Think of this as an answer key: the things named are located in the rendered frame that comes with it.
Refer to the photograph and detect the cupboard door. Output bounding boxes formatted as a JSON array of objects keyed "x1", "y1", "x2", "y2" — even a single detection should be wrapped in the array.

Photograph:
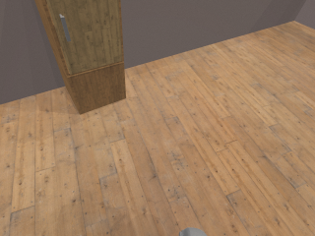
[{"x1": 46, "y1": 0, "x2": 123, "y2": 75}]

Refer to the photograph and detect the handle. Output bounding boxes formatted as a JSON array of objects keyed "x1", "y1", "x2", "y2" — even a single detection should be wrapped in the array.
[{"x1": 59, "y1": 14, "x2": 71, "y2": 42}]

